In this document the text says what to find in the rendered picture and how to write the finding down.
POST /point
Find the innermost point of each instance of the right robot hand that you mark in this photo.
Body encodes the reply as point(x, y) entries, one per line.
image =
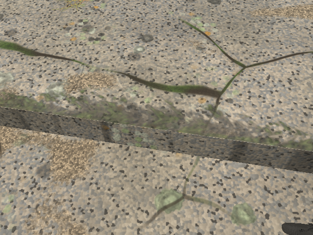
point(292, 228)

